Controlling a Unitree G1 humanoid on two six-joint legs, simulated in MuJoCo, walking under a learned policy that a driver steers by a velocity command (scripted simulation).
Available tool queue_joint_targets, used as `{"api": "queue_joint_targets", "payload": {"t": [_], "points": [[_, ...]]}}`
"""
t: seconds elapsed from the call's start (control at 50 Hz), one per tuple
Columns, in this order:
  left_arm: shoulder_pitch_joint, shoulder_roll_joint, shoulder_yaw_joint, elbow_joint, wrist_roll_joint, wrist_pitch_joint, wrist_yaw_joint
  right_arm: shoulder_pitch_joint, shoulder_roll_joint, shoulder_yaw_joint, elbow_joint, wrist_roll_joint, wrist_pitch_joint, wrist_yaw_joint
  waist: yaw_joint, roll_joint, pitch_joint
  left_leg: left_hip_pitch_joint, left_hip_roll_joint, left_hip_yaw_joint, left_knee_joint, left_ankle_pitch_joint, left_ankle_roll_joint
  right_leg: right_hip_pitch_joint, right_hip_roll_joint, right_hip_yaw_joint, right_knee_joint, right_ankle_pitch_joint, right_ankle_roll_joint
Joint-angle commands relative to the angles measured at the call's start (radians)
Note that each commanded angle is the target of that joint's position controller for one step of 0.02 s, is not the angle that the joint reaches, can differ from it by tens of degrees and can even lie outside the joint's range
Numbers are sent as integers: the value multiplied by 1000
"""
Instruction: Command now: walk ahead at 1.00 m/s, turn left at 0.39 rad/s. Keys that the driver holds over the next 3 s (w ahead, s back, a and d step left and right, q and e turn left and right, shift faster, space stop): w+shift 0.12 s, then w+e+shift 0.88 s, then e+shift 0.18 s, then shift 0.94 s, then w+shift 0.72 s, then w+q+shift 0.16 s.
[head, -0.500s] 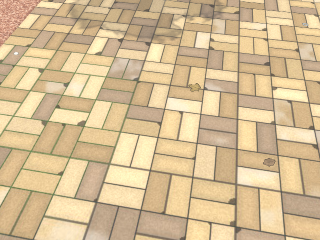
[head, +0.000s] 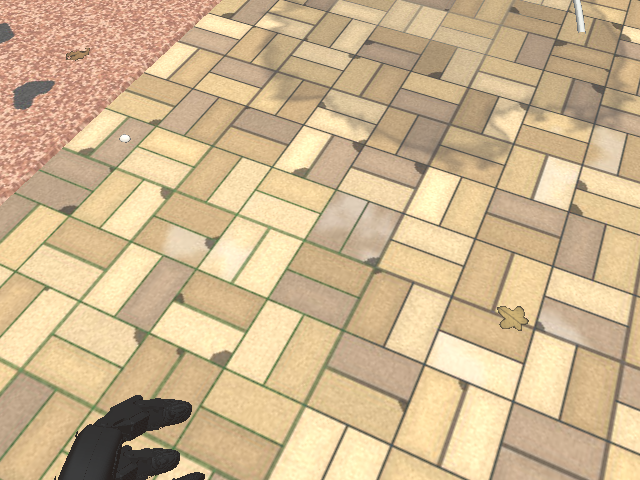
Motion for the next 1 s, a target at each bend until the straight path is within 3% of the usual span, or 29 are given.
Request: {"api": "queue_joint_targets", "payload": {"t": [0.02,0.04,0.06,0.08,0.1,0.12,0.14,0.16,0.2,0.26,0.34,0.4,0.44,0.48,0.5,0.52,0.54,0.56,0.58,0.6,0.68,0.8,0.84,0.88,0.92,0.94,0.96,0.98,1.0], "points": [[10,133,49,-43,-1,-15,12,20,-192,-42,-26,-12,-12,-14,58,76,-41,-75,236,-74,87,972,40,304,121,-80,-69,-63,-50],[142,172,69,-7,-9,-18,20,4,-222,-47,-25,-28,-8,-19,130,97,-120,-38,248,-71,241,1100,21,415,150,-72,-52,-165,-65],[344,201,88,49,-17,-17,34,-53,-234,-49,-30,-42,0,-22,252,100,-202,-102,228,-40,470,1084,6,603,142,-77,-59,-229,-74],[560,255,111,99,-4,-12,55,-94,-171,-34,-48,-54,-2,-24,352,63,-298,-298,190,-9,794,879,-2,853,28,39,15,-432,-88],[557,358,135,116,46,-18,48,86,26,13,-92,2,-8,-13,196,-332,-415,-674,15,58,1205,-41,-55,1113,-284,633,-143,-727,-225],[496,276,129,110,21,-10,26,39,-43,22,-83,-7,-13,-18,210,-245,-383,-830,39,20,1260,-65,-31,1075,-278,912,-332,-887,-242],[397,208,120,110,10,-14,20,-112,-90,12,-107,-14,-10,-16,202,-104,-182,-872,105,34,1219,54,-31,908,-221,714,-347,-793,-234],[377,164,111,129,5,-16,11,-190,-97,16,-130,-28,-10,-6,190,1,-118,-844,136,50,1162,97,-34,785,-171,576,-333,-637,-228],[414,98,88,187,-5,-20,11,-233,-59,29,-174,-61,2,13,129,-29,-55,-802,186,75,1061,86,-52,635,-77,433,-344,-488,-209],[472,109,92,228,-29,-35,17,-295,-22,55,-222,-84,17,26,104,-47,14,-862,234,113,931,47,-104,557,-41,391,-418,-399,-246],[451,151,113,218,-34,-41,21,-504,-11,90,-308,-55,4,48,124,-43,80,-668,214,186,496,308,-164,355,42,254,-513,-193,-227],[491,191,126,229,-54,-44,10,-544,-28,87,-312,-37,5,37,151,-49,41,-496,172,206,388,439,-157,401,12,258,-508,34,-201],[517,197,128,240,-51,-37,15,-522,-64,71,-308,-41,3,18,144,-45,-7,-447,150,194,314,376,-137,533,8,256,-375,226,-171],[509,239,139,243,-43,-29,15,-300,-117,40,-246,-45,-7,-9,37,-33,-163,-172,121,201,293,249,-111,536,48,225,-27,400,-134],[474,225,138,225,-44,-32,12,-127,-164,17,-213,-56,-11,-31,-46,-21,-250,61,232,113,316,147,-92,372,94,216,225,226,-120],[491,83,107,185,-55,-40,17,31,-239,-9,-200,-91,-10,-49,-60,160,-402,291,533,-240,266,-232,-47,161,165,139,572,-338,-115],[544,71,95,136,-80,-28,20,-20,-269,-20,-204,-81,3,-42,12,343,-480,314,668,-676,74,-403,29,-23,192,83,784,-579,-113],[456,122,102,154,-53,-10,27,-113,-166,-10,-213,-67,9,-39,22,199,-299,181,603,-565,53,-445,28,-115,111,70,819,-471,-120],[380,122,102,151,-35,-1,18,-156,-86,8,-207,-58,5,-34,25,104,-165,48,554,-381,54,-275,15,-120,79,57,776,-409,-114],[339,108,103,149,-26,9,6,-160,-62,12,-188,-62,0,-30,42,59,-99,-50,517,-256,36,-94,1,-95,55,55,747,-394,-105],[232,42,88,75,-4,65,-28,-112,-17,20,-101,-23,-32,-18,111,106,6,-183,467,45,-33,226,-41,-124,-9,40,690,-379,-82],[18,63,61,-35,-8,66,-75,-150,-78,7,-70,-23,-48,-23,145,49,92,-282,352,421,-139,538,-103,44,40,-122,279,-65,-114],[3,82,62,-31,-10,61,-76,-95,-128,-1,-59,-23,-43,-28,145,45,72,-198,355,463,-61,948,-114,152,116,-203,191,-63,-149],[119,126,77,2,-13,56,-63,-76,-199,-19,-69,-27,-14,-40,220,99,-21,-96,389,462,161,1325,-123,288,188,-230,171,-165,-182],[476,205,121,106,-11,51,-36,-136,-237,-31,-102,-37,23,-44,387,102,-194,-212,421,423,651,1320,-105,690,233,-159,129,-271,-239],[531,253,149,147,-17,55,-8,-121,-192,-25,-96,-49,29,-32,373,-4,-194,-427,310,415,1010,630,-126,879,202,-56,76,-344,-264],[400,374,171,111,-4,75,7,-48,-52,11,-179,-52,20,-16,195,-270,-191,-836,143,367,1424,-171,-187,1049,-31,422,13,-276,-383],[439,397,182,66,-7,85,8,-132,-116,13,-263,-40,-6,-19,255,-150,-360,-987,140,137,1483,-118,-180,1150,-120,738,-199,-463,-483],[427,360,178,80,-13,80,19,-215,-130,19,-280,-41,-27,-20,246,-36,-233,-1035,194,96,1390,-48,-172,1035,-132,763,-317,-533,-444]]}}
